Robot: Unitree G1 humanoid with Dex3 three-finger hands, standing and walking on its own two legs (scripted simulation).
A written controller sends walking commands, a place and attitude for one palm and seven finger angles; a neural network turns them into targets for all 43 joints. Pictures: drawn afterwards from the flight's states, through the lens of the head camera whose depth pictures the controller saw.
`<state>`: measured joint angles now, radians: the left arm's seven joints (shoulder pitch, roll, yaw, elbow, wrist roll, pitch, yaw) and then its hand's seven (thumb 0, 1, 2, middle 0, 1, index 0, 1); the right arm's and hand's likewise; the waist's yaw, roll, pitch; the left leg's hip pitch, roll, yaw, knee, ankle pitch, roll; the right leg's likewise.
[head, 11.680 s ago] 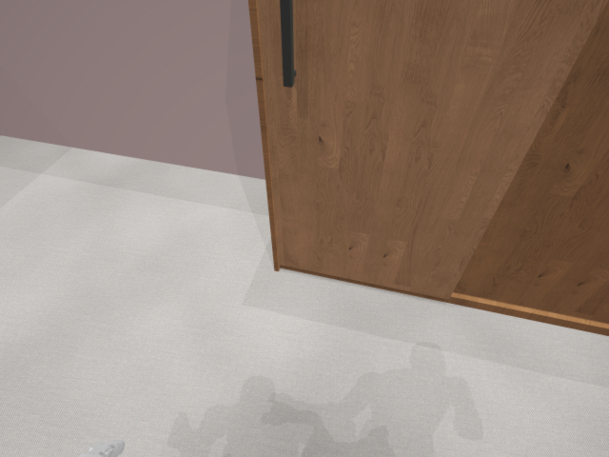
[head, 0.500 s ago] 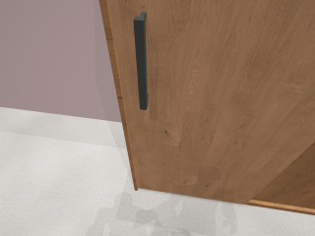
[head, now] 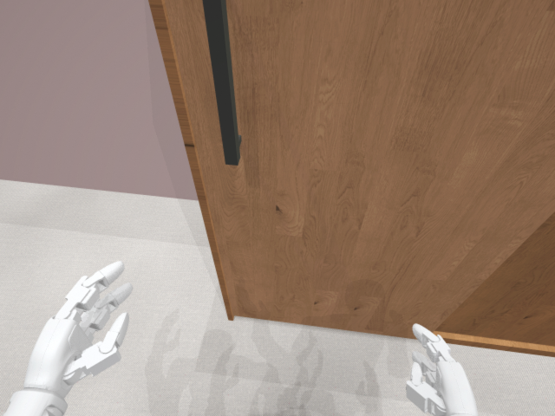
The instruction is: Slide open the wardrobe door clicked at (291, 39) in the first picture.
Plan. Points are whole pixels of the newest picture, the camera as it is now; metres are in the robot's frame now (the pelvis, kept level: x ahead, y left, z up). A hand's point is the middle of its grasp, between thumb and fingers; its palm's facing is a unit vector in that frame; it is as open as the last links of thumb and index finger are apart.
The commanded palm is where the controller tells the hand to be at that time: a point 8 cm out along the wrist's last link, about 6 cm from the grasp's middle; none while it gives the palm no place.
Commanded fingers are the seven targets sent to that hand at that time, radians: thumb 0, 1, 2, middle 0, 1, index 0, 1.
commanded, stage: raise the hand with hooked fingers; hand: left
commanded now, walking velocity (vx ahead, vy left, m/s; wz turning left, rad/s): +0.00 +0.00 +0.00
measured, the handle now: (227, 81) +0.51 +0.09 +0.23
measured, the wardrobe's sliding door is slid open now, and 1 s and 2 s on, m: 0.00 0.00 0.00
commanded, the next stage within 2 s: move the hooked fingers beside the handle in 1.78 s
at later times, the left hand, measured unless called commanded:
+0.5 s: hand (49, 300) +0.23 +0.27 +0.12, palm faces -0.02 -1.00 -0.09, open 11.0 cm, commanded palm +0.19 +0.31 +0.11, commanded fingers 0.00 -0.08 0.48 -0.27 -0.93 -0.27 -0.93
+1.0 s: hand out of the picture +0.26 +0.31 +0.19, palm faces +0.00 -0.99 -0.13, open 13.7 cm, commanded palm +0.22 +0.34 +0.21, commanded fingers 0.00 -0.50 0.30 -0.30 -1.20 -0.30 -1.20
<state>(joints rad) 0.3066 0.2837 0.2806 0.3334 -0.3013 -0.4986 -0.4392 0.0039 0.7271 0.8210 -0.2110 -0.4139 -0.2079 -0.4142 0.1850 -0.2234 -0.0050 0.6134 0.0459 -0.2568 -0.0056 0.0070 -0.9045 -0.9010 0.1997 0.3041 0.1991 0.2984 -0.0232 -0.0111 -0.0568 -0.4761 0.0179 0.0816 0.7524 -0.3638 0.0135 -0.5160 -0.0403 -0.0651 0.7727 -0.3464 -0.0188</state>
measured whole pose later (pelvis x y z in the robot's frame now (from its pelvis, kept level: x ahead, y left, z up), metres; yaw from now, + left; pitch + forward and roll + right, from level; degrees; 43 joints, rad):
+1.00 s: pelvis +0.02 +0.03 +0.02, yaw +2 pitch -1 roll -1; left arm -0.01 0.49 0.45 0.05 -0.35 0.13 -0.53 0.00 -0.42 0.34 -0.29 -1.14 -0.29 -1.15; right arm 0.23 -0.26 0.09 0.58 0.08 -0.28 -0.08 0.01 -0.90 -0.90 0.20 0.30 0.20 0.30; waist 0.06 0.06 -0.03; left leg -0.23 -0.01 0.04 0.55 -0.30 0.04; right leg -0.21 -0.05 -0.10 0.49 -0.25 0.02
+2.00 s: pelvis +0.03 +0.00 +0.03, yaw +3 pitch -2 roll -1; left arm -0.20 0.53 0.48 0.14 -0.34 0.25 -0.56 -0.01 -0.50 0.30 -0.30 -1.20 -0.30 -1.20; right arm 0.21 -0.28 0.09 0.59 0.10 -0.21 -0.08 0.01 -0.90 -0.90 0.20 0.30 0.20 0.30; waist 0.06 0.07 -0.03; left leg -0.17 0.01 0.03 0.49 -0.28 0.01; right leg -0.17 -0.03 -0.12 0.46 -0.26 -0.01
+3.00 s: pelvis +0.03 +0.01 +0.03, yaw +2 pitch +0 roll +0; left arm -0.51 0.35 0.25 0.28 -0.25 0.27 -0.30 -0.01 -0.50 0.30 -0.30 -1.20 -0.30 -1.20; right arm 0.21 -0.26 0.08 0.63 0.09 -0.12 -0.09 0.01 -0.90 -0.90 0.20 0.30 0.20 0.30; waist 0.01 0.05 -0.04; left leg -0.18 0.00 0.05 0.47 -0.28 0.02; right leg -0.20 -0.04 -0.09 0.47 -0.27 0.00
